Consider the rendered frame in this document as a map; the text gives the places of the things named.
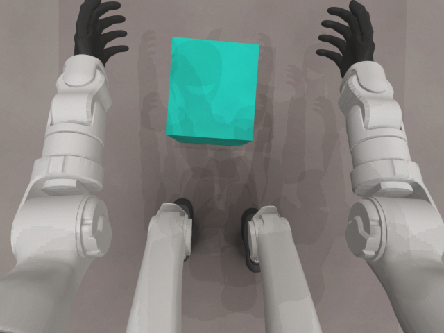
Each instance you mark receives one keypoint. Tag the right robot forearm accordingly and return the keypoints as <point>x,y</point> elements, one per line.
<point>377,140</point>

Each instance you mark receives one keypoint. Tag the robot right hand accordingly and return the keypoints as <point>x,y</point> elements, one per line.
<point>358,45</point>

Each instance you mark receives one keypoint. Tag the left robot forearm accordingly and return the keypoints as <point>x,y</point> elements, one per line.
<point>75,134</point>

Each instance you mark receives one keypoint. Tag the robot left hand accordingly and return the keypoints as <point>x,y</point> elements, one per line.
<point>89,39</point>

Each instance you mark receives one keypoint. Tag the left robot shin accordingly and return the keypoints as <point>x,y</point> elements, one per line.
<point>166,207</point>

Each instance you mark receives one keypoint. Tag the right robot upper arm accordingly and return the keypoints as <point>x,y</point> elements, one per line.
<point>402,240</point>

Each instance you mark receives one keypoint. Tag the left robot upper arm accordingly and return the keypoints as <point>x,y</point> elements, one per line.
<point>55,239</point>

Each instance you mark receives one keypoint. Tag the carton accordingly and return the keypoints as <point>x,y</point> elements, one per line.
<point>212,90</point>

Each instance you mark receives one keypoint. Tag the left robot foot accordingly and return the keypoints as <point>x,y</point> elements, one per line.
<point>187,207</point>

